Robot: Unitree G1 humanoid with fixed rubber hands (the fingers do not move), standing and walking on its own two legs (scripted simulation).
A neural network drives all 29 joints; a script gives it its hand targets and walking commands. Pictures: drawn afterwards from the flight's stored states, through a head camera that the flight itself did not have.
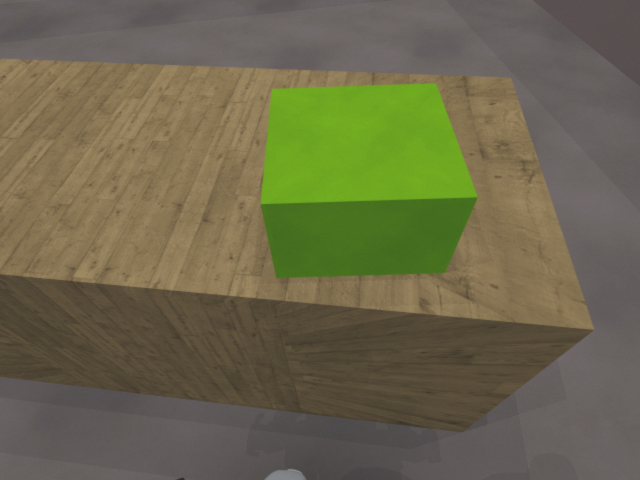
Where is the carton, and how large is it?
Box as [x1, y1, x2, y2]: [261, 83, 477, 277]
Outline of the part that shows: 435,83 272,89 261,194 261,208 276,277 429,273 445,271 477,196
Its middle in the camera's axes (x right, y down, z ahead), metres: +0.06 -0.10 +0.63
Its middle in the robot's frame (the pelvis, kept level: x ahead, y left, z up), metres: +0.55 -0.02 +0.03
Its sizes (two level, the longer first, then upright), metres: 0.269 0.256 0.174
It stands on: a pedestal, 0.70 m high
